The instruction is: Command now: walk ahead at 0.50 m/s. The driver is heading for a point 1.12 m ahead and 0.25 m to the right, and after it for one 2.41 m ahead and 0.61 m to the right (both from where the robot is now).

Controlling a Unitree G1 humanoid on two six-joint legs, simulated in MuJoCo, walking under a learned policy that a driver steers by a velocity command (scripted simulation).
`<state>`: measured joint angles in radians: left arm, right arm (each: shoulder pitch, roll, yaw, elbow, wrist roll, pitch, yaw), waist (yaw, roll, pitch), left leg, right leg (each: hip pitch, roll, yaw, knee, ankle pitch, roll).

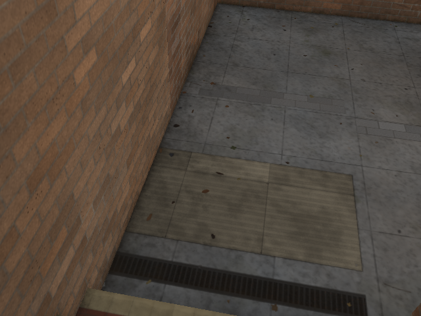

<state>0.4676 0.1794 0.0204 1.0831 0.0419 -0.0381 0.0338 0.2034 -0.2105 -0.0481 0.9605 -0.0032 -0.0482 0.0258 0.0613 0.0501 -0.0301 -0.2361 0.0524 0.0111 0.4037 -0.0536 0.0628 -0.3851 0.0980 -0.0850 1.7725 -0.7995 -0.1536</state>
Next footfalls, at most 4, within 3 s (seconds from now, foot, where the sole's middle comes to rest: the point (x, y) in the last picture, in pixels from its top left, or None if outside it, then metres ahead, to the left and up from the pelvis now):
0.46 right None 0.28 -0.13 -1.00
0.94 left None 0.55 -0.03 -1.20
1.44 right None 0.75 -0.31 -1.41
1.92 left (253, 290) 1.14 -0.19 -1.61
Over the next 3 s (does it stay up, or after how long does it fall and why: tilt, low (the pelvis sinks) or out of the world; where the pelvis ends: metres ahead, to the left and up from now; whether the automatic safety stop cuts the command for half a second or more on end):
stays up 1.58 -0.28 -0.83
